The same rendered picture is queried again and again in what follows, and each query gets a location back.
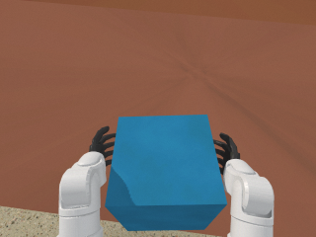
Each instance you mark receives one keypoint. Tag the carton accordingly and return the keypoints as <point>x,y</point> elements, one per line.
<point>164,174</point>

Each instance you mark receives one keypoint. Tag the robot right forearm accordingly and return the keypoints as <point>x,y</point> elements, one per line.
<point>252,201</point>

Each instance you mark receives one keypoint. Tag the robot left hand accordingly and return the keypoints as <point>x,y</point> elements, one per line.
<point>99,145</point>

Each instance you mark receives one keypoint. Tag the robot left forearm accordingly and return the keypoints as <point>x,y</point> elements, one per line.
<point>79,199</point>

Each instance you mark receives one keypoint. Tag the robot right hand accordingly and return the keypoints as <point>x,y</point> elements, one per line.
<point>231,151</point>

